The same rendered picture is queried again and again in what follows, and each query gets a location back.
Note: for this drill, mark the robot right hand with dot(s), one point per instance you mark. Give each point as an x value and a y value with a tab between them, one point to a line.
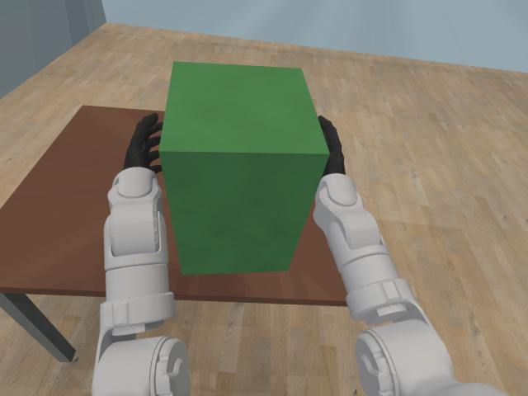
335	163

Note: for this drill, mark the carton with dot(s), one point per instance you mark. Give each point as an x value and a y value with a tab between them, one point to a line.
242	153

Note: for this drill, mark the right robot forearm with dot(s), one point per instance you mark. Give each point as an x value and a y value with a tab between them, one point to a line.
375	292

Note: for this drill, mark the table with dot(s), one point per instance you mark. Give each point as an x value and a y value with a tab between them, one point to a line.
52	234

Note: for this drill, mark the left robot forearm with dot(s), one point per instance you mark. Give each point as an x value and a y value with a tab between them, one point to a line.
135	256

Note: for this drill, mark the robot right upper arm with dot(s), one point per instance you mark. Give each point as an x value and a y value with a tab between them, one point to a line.
408	359

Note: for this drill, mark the robot left hand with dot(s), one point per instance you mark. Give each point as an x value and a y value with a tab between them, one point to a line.
138	154

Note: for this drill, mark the robot left upper arm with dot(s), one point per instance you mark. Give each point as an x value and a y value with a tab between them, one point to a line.
155	366

